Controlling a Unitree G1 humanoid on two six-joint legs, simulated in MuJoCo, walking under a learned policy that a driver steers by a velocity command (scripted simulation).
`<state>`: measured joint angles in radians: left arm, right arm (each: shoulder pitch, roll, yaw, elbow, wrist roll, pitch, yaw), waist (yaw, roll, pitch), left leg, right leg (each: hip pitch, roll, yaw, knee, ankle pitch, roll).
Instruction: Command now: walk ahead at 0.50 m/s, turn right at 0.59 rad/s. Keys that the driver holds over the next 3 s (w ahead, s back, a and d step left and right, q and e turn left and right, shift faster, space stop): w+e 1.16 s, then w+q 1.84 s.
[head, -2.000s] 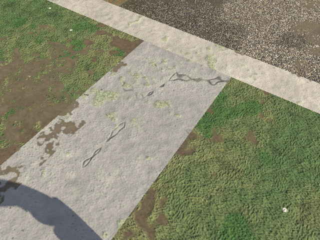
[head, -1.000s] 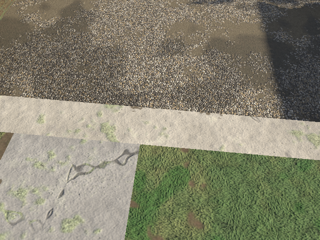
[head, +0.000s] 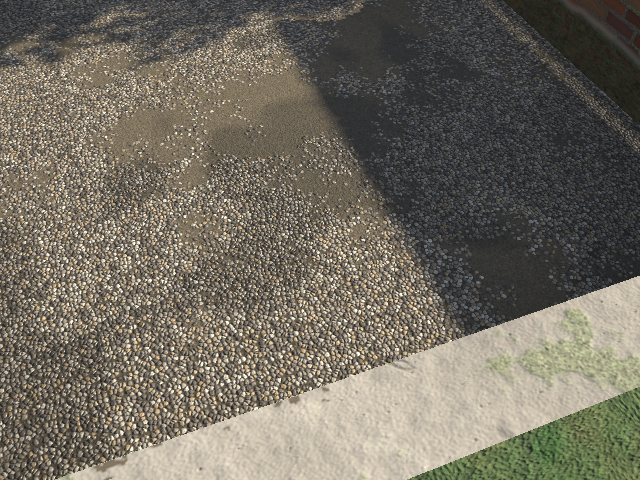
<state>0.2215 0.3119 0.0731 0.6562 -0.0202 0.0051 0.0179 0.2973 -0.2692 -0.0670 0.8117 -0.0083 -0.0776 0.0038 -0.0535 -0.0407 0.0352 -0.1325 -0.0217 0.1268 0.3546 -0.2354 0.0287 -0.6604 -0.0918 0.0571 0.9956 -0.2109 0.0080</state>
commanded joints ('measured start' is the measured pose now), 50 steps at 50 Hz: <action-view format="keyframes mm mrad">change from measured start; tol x32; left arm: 1 -28 5 -10 -81 3 -14 -17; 36 330 59 -21 -34 -34 -7 27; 50 -100 20 -52 -137 -19 12 -42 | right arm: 1 -84 -158 -36 -72 6 -5 -7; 50 -79 -147 -18 -166 -4 5 -4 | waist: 1 19 105 -12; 12 128 -251 -360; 33 4 -88 -43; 35 23 373 -283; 50 5 126 -2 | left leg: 1 22 272 -108 -120 408 166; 9 85 275 42 249 770 80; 12 -594 -27 -172 1083 -399 -52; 33 -70 -17 -173 158 170 -12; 36 348 476 -949 13 13 283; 50 -48 282 -167 -138 12 162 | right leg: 1 16 -21 -12 -132 144 -11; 10 643 138 -129 -439 83 -153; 12 936 -262 770 -698 -153 -444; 32 355 29 412 -501 -8 -211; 35 -6 276 209 218 -510 -53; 38 -176 151 155 526 -267 18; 50 7 6 -12 -72 10 0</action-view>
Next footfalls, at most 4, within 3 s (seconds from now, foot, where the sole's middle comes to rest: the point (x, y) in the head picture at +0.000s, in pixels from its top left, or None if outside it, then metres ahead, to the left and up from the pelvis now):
0.20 right None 0.24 -0.14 -0.78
0.66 left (326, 474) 0.49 -0.01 -0.78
1.16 right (490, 476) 0.47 -0.34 -0.78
1.66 left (489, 396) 0.64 -0.38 -0.78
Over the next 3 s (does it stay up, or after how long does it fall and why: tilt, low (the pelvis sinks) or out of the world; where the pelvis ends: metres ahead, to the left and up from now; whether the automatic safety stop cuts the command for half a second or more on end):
stays up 0.56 -0.58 -0.02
